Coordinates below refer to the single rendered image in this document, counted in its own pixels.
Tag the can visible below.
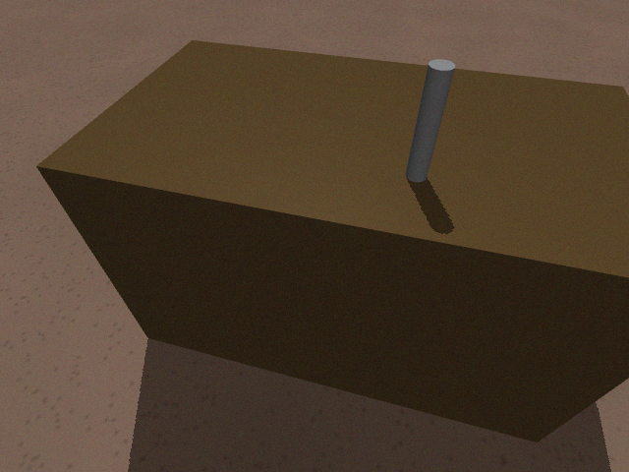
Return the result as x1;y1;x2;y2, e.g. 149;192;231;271
406;59;455;182

